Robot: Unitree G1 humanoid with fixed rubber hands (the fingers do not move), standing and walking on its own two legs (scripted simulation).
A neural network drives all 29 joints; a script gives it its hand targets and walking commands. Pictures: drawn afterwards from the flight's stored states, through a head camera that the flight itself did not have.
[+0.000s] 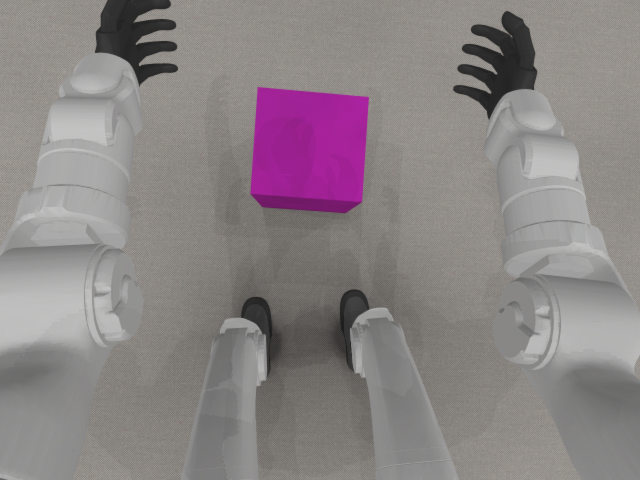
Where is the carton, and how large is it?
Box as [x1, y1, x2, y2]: [250, 87, 368, 212]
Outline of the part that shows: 258,87 250,192 255,199 262,206 336,212 345,212 361,201 368,97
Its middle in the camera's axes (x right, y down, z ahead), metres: -0.02 -0.18 +0.85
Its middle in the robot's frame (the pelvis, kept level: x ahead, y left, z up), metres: +0.54 -0.03 -0.53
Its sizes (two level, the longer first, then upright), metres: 0.210 0.200 0.250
